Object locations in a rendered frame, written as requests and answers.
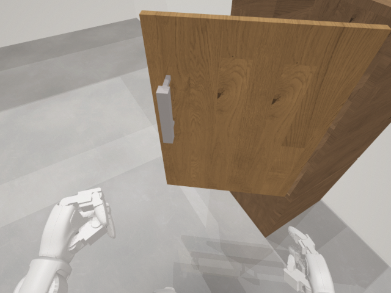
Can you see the cupboard door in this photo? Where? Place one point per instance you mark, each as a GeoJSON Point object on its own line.
{"type": "Point", "coordinates": [251, 97]}

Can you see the robot left hand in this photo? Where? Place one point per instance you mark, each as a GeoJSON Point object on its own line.
{"type": "Point", "coordinates": [59, 239]}

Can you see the handle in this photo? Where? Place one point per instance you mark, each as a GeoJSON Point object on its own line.
{"type": "Point", "coordinates": [165, 110]}

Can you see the robot right hand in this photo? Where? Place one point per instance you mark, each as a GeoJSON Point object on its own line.
{"type": "Point", "coordinates": [314, 275]}

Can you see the left robot forearm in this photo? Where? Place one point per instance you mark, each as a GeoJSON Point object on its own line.
{"type": "Point", "coordinates": [45, 275]}

